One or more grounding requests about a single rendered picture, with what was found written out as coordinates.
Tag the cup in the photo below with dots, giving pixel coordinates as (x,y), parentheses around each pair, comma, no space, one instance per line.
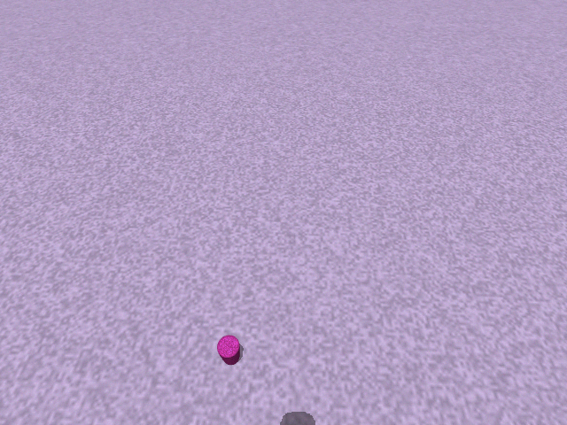
(229,349)

